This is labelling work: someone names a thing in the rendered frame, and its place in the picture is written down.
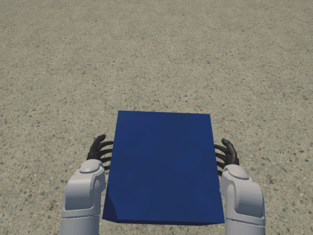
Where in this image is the carton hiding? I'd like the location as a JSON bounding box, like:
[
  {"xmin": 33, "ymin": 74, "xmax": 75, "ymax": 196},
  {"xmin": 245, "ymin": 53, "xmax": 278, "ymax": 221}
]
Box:
[{"xmin": 102, "ymin": 111, "xmax": 225, "ymax": 226}]

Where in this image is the robot left forearm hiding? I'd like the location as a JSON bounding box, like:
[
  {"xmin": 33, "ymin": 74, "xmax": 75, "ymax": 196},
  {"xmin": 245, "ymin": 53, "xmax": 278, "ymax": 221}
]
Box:
[{"xmin": 59, "ymin": 159, "xmax": 106, "ymax": 235}]

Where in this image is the robot left hand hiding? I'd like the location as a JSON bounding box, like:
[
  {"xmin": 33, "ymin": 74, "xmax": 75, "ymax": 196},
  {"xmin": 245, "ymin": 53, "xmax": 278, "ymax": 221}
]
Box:
[{"xmin": 86, "ymin": 134, "xmax": 113, "ymax": 171}]

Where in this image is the robot right forearm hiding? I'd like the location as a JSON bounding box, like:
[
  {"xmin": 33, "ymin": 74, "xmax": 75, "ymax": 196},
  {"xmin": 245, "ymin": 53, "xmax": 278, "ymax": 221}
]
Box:
[{"xmin": 220, "ymin": 164, "xmax": 266, "ymax": 235}]

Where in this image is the robot right hand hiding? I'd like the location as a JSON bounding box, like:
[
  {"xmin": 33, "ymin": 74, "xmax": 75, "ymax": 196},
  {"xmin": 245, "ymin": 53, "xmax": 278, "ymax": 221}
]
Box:
[{"xmin": 214, "ymin": 139, "xmax": 240, "ymax": 176}]

